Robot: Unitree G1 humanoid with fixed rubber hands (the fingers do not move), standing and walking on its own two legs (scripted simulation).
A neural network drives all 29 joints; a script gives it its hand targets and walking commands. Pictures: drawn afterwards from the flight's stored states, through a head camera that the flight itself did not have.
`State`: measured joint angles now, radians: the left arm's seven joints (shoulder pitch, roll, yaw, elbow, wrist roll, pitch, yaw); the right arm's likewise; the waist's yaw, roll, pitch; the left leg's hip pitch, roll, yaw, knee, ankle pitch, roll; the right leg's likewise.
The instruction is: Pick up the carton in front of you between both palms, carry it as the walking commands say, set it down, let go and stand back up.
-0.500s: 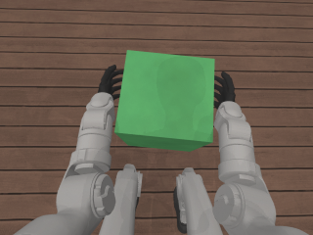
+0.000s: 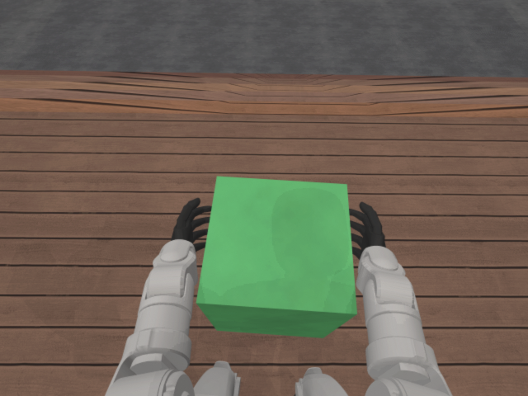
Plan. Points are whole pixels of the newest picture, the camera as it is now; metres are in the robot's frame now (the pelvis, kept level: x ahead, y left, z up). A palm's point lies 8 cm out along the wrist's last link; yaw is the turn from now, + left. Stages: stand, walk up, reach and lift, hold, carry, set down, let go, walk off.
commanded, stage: reach and lift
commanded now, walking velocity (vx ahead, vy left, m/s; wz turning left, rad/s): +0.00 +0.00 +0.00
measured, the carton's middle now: (275, 265) +0.34 +0.00 -0.09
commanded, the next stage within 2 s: hold in 1.36 s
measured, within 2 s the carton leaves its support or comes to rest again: neither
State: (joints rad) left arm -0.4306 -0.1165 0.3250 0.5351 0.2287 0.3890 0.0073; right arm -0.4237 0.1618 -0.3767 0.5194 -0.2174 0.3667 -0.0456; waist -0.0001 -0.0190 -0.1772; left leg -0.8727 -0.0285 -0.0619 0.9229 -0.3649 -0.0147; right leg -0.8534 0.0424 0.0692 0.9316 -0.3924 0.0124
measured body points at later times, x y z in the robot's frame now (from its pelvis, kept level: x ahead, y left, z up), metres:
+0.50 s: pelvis +0.01 +0.00 +0.06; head -0.02 +0.00 +0.51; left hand +0.32 +0.15 +0.07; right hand +0.32 -0.15 +0.08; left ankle +0.04 +0.13 -0.68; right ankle +0.03 -0.13 -0.68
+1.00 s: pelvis +0.02 +0.00 +0.06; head +0.00 +0.01 +0.51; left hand +0.33 +0.15 +0.09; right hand +0.33 -0.15 +0.09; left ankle +0.04 +0.13 -0.68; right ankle +0.03 -0.13 -0.68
